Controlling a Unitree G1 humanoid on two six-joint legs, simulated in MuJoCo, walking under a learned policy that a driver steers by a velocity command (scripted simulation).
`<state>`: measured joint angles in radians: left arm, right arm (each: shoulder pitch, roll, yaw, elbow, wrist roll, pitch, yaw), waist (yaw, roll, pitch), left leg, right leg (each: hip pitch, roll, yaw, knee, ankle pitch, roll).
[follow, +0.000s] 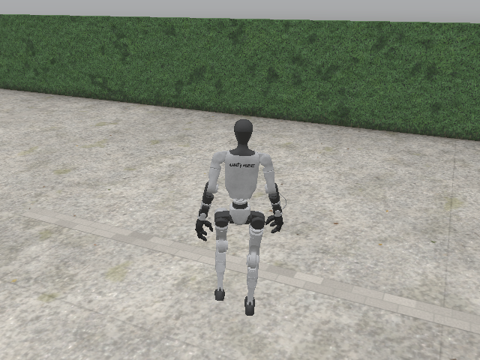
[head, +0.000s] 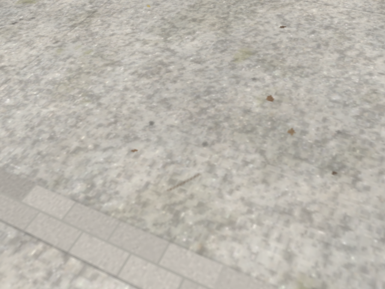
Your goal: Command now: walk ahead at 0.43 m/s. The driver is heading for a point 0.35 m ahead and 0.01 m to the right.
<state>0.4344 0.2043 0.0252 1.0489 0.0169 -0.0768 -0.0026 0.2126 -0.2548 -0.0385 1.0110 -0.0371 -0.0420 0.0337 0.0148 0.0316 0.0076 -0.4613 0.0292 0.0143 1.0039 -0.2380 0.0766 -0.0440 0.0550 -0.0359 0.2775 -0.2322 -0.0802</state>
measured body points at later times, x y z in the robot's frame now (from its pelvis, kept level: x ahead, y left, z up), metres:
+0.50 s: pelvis +0.24 +0.04 -0.01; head +0.28 +0.05 +0.44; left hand +0.27 +0.28 -0.17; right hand +0.28 -0.21 -0.15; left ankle +0.29 +0.09 -0.75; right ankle +0.21 -0.10 -0.67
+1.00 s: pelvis +0.31 +0.01 +0.00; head +0.32 +0.01 +0.45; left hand +0.32 +0.23 -0.16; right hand +0.31 -0.21 -0.17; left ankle +0.29 +0.09 -0.75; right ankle +0.32 -0.10 -0.75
